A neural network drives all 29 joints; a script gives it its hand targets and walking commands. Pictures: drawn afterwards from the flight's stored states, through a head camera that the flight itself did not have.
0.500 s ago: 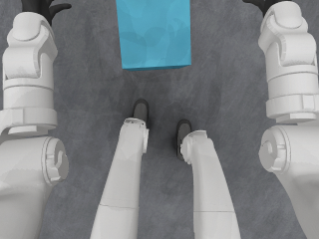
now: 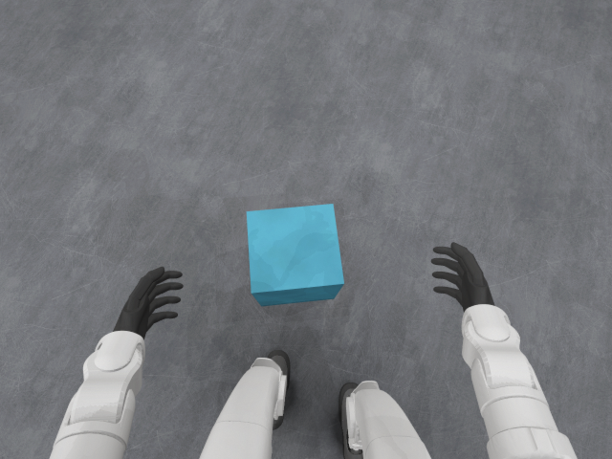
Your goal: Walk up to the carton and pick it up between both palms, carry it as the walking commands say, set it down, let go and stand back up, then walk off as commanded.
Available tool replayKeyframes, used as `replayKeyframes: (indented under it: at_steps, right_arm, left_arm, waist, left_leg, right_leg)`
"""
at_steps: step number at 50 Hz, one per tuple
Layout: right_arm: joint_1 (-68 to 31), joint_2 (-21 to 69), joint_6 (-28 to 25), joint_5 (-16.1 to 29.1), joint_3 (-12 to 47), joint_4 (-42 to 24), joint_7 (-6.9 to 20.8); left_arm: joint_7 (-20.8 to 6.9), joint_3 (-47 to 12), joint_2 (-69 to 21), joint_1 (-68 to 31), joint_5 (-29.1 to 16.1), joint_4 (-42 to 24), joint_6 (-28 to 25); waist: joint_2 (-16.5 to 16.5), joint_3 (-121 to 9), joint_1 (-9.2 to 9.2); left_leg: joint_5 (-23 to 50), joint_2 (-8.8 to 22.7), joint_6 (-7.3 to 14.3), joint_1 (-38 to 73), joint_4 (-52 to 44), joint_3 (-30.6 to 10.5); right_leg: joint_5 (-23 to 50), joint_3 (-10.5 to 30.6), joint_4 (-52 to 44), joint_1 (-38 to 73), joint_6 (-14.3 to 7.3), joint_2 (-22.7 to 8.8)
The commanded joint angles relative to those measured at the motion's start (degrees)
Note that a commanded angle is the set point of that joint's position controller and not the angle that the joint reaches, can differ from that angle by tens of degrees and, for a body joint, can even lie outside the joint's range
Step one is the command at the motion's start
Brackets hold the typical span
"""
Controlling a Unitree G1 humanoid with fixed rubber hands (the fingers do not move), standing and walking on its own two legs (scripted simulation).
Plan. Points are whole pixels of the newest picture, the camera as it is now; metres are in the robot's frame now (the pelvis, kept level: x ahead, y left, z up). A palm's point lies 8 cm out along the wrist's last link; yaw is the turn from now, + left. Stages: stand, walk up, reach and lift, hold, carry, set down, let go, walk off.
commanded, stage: let go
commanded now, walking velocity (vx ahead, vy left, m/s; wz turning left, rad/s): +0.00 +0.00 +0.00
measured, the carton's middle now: (294, 259) +0.48 +0.06 -0.61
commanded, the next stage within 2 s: stand in 0.78 s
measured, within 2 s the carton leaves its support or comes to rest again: neither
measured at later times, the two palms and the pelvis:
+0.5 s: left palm (140, 367) +0.20 +0.21 -0.05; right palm (549, 398) +0.20 -0.25 -0.04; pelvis +0.05 -0.02 +0.03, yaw +0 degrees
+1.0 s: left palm (104, 382) +0.19 +0.26 -0.06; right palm (577, 402) +0.20 -0.29 -0.05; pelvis +0.08 -0.02 +0.03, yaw +0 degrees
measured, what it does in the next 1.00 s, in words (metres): shifts its weight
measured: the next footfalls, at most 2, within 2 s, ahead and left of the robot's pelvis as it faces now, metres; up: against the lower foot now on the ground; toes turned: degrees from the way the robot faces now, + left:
none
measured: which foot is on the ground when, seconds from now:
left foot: down 0.00-1.00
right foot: down 0.00-1.00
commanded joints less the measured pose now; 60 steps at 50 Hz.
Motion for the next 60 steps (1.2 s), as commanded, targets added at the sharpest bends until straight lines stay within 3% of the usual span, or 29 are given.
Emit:
replayKeyframes:
  at_steps: [1,2,5,7,11,13,15,18,20,23,25,26,28,29,30,34,39,40,41,43,45,46,47,48,50,52,58,59,60]
  right_arm:
    - [3.2,-6.5,-4.2,-0.2,-0.1,-9.3,1.3]
    - [2.2,-6.6,-4.9,-1.0,-2.3,-6.3,1.9]
    - [7.7,-6.5,-6.7,-0.2,1.4,-9.9,2.9]
    - [12.2,-6.7,-7.1,0.2,0.8,-9.7,3.2]
    - [15.4,-8.6,-8.0,-0.7,2.2,-12.8,3.6]
    - [21.9,-7.0,-7.1,0.5,2.8,-11.8,4.2]
    - [22.4,-7.6,-6.9,0.0,3.1,-12.8,4.1]
    - [25.8,-7.8,-6.6,1.5,4.1,-12.5,4.3]
    - [23.6,-7.6,-6.5,1.3,4.0,-13.9,4.5]
    - [24.0,-5.7,-5.3,1.5,4.2,-11.7,4.9]
    - [25.2,-7.2,-4.8,1.8,3.9,-11.3,5.2]
    - [25.2,-7.8,-4.4,1.4,3.7,-12.6,5.5]
    - [22.3,-7.1,-4.8,1.5,3.4,-12.8,5.3]
    - [23.6,-7.0,-4.3,3.0,5.2,-12.2,5.8]
    - [24.8,-7.6,-3.7,1.5,3.8,-10.2,5.4]
    - [24.5,-7.9,-4.8,2.4,4.2,-8.9,3.9]
    - [26.7,-9.6,-6.1,2.9,3.8,-9.6,2.5]
    - [26.6,-14.7,-6.0,2.6,3.6,2.8,1.9]
    - [29.3,-16.7,-6.3,2.1,2.3,3.3,1.3]
    - [27.3,-14.2,-7.5,1.8,4.2,5.6,2.4]
    - [24.2,-14.5,-8.2,1.1,4.1,7.6,2.4]
    - [24.3,-16.2,-8.9,0.8,4.0,8.0,2.5]
    - [24.2,-15.8,-9.2,1.0,4.0,8.1,2.3]
    - [25.3,-16.6,-9.7,0.4,3.9,9.7,2.4]
    - [25.1,-15.7,-10.4,1.2,4.0,11.5,1.8]
    - [24.2,-15.1,-10.5,1.1,4.5,11.5,2.4]
    - [25.5,-17.7,-10.9,1.0,4.0,14.5,1.3]
    - [25.9,-18.0,-10.4,0.7,4.3,14.7,1.3]
    - [26.1,-19.3,-10.3,1.4,4.4,15.6,1.3]
  left_arm:
    - [0.7,0.7,6.5,5.6,0.9,-7.7,-3.7]
    - [0.6,0.7,6.5,3.4,0.6,-7.8,-4.3]
    - [1.0,0.2,6.1,8.8,1.0,-10.9,-6.1]
    - [0.8,0.1,5.5,10.9,1.1,-12.3,-6.3]
    - [0.8,0.2,6.8,14.0,1.5,-12.5,-6.8]
    - [0.7,-0.4,5.4,18.6,1.2,-14.1,-6.5]
    - [0.4,-0.6,4.8,20.2,0.4,-10.2,-5.7]
    - [0.6,-0.6,6.3,20.8,1.5,-11.7,-5.4]
    - [0.5,-0.2,6.5,19.5,2.2,-11.8,-4.7]
    - [0.8,-1.3,5.4,18.2,1.7,-12.7,-3.8]
    - [0.5,-2.0,5.9,21.2,1.1,-8.5,-2.9]
    - [1.0,-0.1,6.1,21.1,2.4,-10.4,-2.5]
    - [1.2,-1.2,6.2,17.9,3.0,-11.1,-2.6]
    - [1.5,-0.9,5.9,19.6,2.2,-9.9,-2.6]
    - [1.6,-0.5,5.4,21.2,2.0,-7.2,-1.6]
    - [3.5,-1.1,4.7,19.0,1.5,-10.5,0.2]
    - [4.1,-1.5,4.7,22.1,1.1,-8.2,1.8]
    - [5.0,0.0,12.0,21.5,0.6,0.6,-2.2]
    - [5.1,0.4,12.8,22.1,1.4,0.5,-4.7]
    - [5.5,0.3,12.5,22.5,1.4,3.0,-6.3]
    - [5.1,0.0,10.9,21.4,1.7,4.0,-7.7]
    - [4.5,-0.6,11.0,20.6,0.7,5.0,-8.2]
    - [4.2,0.0,12.3,20.3,1.5,4.7,-9.1]
    - [4.2,0.3,12.0,22.6,1.5,6.1,-9.1]
    - [4.5,-0.1,13.1,22.6,1.4,8.0,-9.6]
    - [4.9,0.0,13.4,23.1,2.2,8.6,-9.8]
    - [4.9,-0.4,14.1,26.5,1.6,12.9,-11.1]
    - [5.0,-0.3,15.5,26.6,1.8,13.4,-11.2]
    - [5.2,-0.3,16.1,24.9,2.0,13.6,-11.0]
  waist:
    - [0.8,-36.8,-0.71]
    - [1.7,-32.2,-2.08]
    - [1.6,-30.9,0.08]
    - [2.2,-28.4,-2.17]
    - [-3.4,-19.9,-2.79]
    - [0.6,-21.9,-2.18]
    - [-4.2,-17.1,-3.13]
    - [-1.8,-14.2,-3.17]
    - [-4.7,-12.7,-2.72]
    - [0.4,-11.5,-2.68]
    - [-1.5,-10.1,-3.30]
    - [1.8,-13.5,-2.50]
    - [-1.9,-9.8,-2.70]
    - [2.9,-12.1,-2.07]
    - [0.2,-11.3,-2.81]
    - [3.6,-11.7,-3.03]
    - [-3.7,-16.6,-3.82]
    - [-10.8,-28.6,-1.78]
    - [-8.2,-25.8,-4.30]
    - [-1.9,-23.9,-4.39]
    - [-4.5,-20.2,-3.66]
    - [0.6,-20.9,-4.61]
    - [-5.2,-16.0,-5.40]
    - [-3.4,-17.9,-3.36]
    - [2.4,-17.3,-4.41]
    - [-3.1,-16.8,-3.79]
    - [2.5,-13.7,-3.93]
    - [-3.0,-12.9,-3.70]
    - [1.1,-11.5,-4.50]
  left_leg:
    - [1.3,1.6,-2.4,41.0,-8.1,-2.8]
    - [1.3,2.0,-2.4,40.3,-8.8,-3.1]
    - [4.5,0.9,-2.6,40.6,-10.4,-1.2]
    - [11.7,0.7,-2.8,43.3,-10.7,-1.4]
    - [7.8,-0.7,-3.6,46.9,-11.3,-0.1]
    - [10.2,-0.5,-3.4,50.2,-13.6,-0.5]
    - [7.4,0.0,-3.2,51.4,-14.4,0.2]
    - [9.3,-1.0,-3.3,55.7,-13.1,0.0]
    - [10.4,-1.9,-3.5,56.7,-12.1,0.0]
    - [7.1,-1.3,-3.6,57.6,-13.2,-0.2]
    - [9.0,-1.5,-4.0,57.3,-13.7,0.1]
    - [11.9,-0.8,-3.9,58.2,-13.9,-0.4]
    - [9.3,-1.7,-3.8,55.4,-13.3,-0.4]
    - [11.6,-1.5,-3.1,55.3,-14.4,-0.4]
    - [10.1,-1.1,-3.3,56.1,-14.7,-0.3]
    - [16.3,-0.2,-3.7,51.0,-15.0,-1.7]
    - [21.1,-1.0,-3.3,47.7,-12.7,-0.5]
    - [23.8,4.8,-2.5,37.9,-12.5,-2.2]
    - [19.1,4.4,-1.2,34.9,-12.7,-2.6]
    - [13.1,3.8,-0.6,34.0,-13.7,-2.4]
    - [6.7,3.6,-0.4,33.4,-14.2,-3.4]
    - [7.3,4.5,0.2,31.7,-15.1,-3.7]
    - [8.9,4.5,-0.7,29.7,-15.2,-3.4]
    - [10.9,4.3,0.0,30.2,-14.5,-3.0]
    - [9.8,5.3,0.1,30.7,-16.2,-4.7]
    - [12.3,5.4,0.3,30.0,-15.2,-4.0]
    - [11.5,6.0,0.8,29.4,-15.8,-5.2]
    - [11.7,5.9,0.6,28.9,-15.5,-5.1]
    - [11.7,5.3,0.4,28.6,-15.7,-4.9]
  right_leg:
    - [-1.9,-3.4,-12.2,0.1,-0.4,0.6]
    - [-2.4,-2.9,-13.6,-1.3,-1.2,0.5]
    - [0.5,-3.2,-15.1,6.3,-0.7,0.3]
    - [4.8,-2.4,-17.5,6.4,-1.2,-0.1]
    - [0.9,-1.7,-23.1,5.6,-1.9,-2.1]
    - [5.3,-2.1,-22.3,13.1,-1.5,-1.0]
    - [1.4,-1.3,-25.5,8.6,-1.9,-2.5]
    - [2.7,-1.2,-26.2,8.0,-2.4,-3.0]
    - [2.0,-0.7,-27.3,6.5,-2.1,-3.9]
    - [1.8,-0.9,-26.7,7.6,-2.0,-3.6]
    - [3.6,-0.6,-27.8,8.8,-2.5,-3.2]
    - [6.4,-1.3,-25.4,10.9,-2.1,-2.4]
    - [4.8,-0.8,-26.2,10.3,-2.2,-2.9]
    - [6.9,-1.9,-24.8,11.9,-1.3,-1.6]
    - [5.9,-1.3,-25.6,13.1,-1.4,-2.0]
    - [12.0,-1.5,-22.9,15.7,-0.9,-0.9]
    - [20.8,-2.7,-22.0,19.7,0.9,-0.5]
    - [24.6,1.0,-17.9,27.4,-0.4,-4.1]
    - [25.9,2.2,-17.8,28.8,-1.1,-4.7]
    - [20.9,4.5,-19.4,26.8,-0.8,-5.6]
    - [14.9,4.9,-21.4,20.9,-1.2,-5.6]
    - [11.7,5.1,-20.8,22.1,-1.8,-5.9]
    - [10.5,5.4,-21.5,19.2,-1.4,-5.1]
    - [14.6,5.8,-22.5,21.2,-2.0,-5.9]
    - [14.5,6.0,-21.0,21.0,-1.8,-5.7]
    - [18.1,5.3,-21.5,21.7,-1.6,-5.3]
    - [20.3,7.4,-22.2,21.2,-2.6,-6.0]
    - [19.0,6.4,-21.9,21.1,-2.6,-5.5]
    - [18.8,7.3,-22.2,19.8,-2.4,-5.5]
